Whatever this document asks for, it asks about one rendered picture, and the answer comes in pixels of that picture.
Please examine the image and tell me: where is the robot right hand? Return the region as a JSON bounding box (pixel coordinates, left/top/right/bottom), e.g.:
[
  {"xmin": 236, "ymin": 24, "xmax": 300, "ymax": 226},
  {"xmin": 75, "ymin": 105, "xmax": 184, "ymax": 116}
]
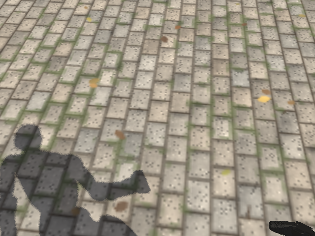
[{"xmin": 269, "ymin": 220, "xmax": 315, "ymax": 236}]

